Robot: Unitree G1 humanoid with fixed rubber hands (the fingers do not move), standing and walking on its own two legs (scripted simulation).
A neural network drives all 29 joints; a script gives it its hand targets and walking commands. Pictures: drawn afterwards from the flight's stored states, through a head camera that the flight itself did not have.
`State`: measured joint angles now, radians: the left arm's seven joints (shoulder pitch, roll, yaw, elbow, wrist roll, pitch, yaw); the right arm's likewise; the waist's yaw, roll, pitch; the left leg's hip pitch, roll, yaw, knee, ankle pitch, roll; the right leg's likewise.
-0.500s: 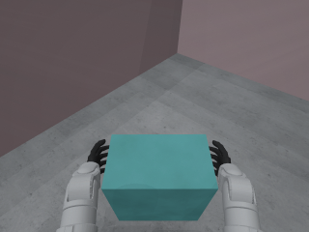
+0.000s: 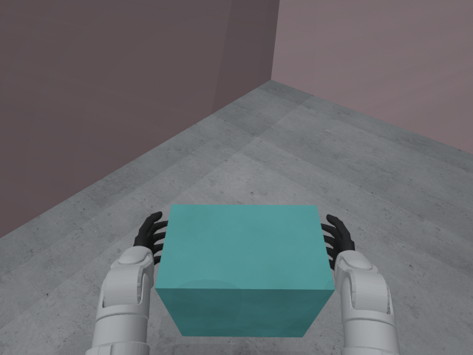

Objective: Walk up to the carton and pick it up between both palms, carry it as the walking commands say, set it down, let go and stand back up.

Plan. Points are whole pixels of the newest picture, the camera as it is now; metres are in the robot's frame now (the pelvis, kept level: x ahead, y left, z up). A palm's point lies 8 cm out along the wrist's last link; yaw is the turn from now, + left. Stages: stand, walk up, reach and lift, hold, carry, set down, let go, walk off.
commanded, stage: hold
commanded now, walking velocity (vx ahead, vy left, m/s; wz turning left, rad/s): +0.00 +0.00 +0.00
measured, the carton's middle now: (243, 277) +0.27 -0.01 -0.03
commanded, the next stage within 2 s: carry in 0.14 s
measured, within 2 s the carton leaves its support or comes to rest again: neither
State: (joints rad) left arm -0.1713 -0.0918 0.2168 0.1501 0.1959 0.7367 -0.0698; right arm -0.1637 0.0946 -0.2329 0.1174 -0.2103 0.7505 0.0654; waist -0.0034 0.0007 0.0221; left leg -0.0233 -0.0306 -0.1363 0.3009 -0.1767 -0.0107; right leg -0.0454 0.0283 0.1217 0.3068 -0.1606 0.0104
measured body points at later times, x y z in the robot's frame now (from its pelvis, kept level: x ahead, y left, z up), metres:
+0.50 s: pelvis -0.03 -0.01 -0.03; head -0.02 -0.02 +0.42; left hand +0.36 +0.11 +0.08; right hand +0.31 -0.23 +0.07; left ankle -0.01 +0.12 -0.74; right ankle +0.02 -0.11 -0.75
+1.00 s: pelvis -0.06 -0.04 -0.03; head -0.01 -0.04 +0.42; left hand +0.29 +0.08 +0.02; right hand +0.23 -0.26 +0.03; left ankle -0.04 +0.09 -0.75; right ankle +0.01 -0.11 -0.75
